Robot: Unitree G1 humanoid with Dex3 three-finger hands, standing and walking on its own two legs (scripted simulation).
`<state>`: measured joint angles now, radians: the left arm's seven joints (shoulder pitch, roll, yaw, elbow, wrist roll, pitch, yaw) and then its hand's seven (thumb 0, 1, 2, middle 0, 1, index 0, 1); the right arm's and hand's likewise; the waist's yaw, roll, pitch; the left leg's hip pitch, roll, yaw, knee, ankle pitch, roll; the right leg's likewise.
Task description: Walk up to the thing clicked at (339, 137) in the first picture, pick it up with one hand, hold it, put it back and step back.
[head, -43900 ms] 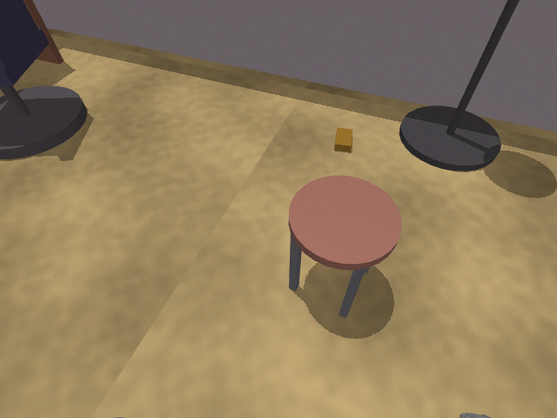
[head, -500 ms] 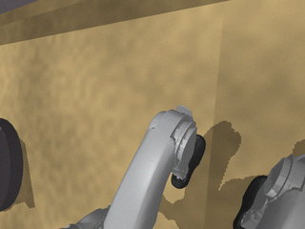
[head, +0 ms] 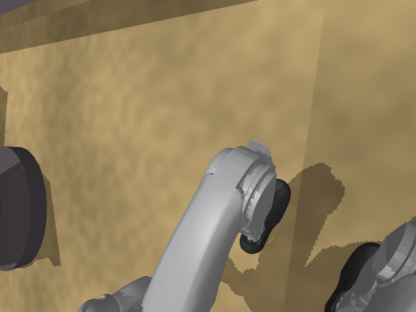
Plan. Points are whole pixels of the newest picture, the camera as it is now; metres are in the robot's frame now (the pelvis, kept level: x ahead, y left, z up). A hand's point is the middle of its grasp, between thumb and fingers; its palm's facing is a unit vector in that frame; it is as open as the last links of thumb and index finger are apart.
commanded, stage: rest palm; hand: right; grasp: from above
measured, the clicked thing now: out of the picture +0.46 -0.34 -0.30
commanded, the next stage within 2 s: close in 0.46 s
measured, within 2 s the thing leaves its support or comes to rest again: neither
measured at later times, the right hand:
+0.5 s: hand out of the picture +0.45 -0.32 -0.27, palm faces -0.07 +0.46 -0.89, open 13.4 cm
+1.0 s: hand out of the picture +0.45 -0.32 -0.28, palm faces -0.08 +0.46 -0.89, open 12.0 cm
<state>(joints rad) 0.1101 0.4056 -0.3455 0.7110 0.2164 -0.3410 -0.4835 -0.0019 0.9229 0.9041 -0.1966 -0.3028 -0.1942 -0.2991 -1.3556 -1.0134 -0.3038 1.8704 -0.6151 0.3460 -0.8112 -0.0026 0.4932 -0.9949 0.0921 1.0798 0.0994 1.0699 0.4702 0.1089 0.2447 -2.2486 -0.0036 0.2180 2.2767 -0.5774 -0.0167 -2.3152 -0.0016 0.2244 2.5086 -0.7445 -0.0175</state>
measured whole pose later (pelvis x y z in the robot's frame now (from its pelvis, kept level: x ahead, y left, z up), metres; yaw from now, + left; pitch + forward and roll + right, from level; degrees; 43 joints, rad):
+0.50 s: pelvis +0.00 +0.00 +0.00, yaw +1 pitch +29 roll +16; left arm 0.11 0.44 -0.39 0.68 0.22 -0.36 -0.47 0.00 0.92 0.91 -0.20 -0.30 -0.19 -0.30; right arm -1.36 -1.07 -0.30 1.85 -0.59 0.33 -0.81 0.00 0.45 -1.02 0.12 1.11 0.12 1.10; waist 0.48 0.15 0.29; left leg -2.23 -0.01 0.24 2.27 -0.57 -0.02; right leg -2.31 0.00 0.25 2.52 -0.74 -0.02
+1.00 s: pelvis +0.00 +0.00 +0.00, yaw +2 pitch +29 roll +17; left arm 0.11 0.45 -0.41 0.65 0.21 -0.36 -0.46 0.00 0.92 0.90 -0.20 -0.30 -0.19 -0.30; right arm -1.36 -1.10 -0.28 1.83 -0.60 0.33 -0.80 0.00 0.20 -0.80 0.27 0.98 0.31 0.94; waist 0.48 0.17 0.31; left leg -2.22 -0.01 0.25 2.26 -0.57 -0.03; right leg -2.31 0.00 0.26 2.52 -0.75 -0.02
